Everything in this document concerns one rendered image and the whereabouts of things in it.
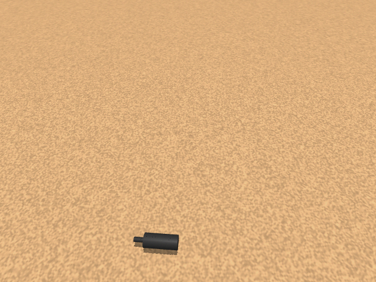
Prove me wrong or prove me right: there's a bottle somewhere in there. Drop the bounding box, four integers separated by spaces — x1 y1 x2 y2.
133 232 179 250

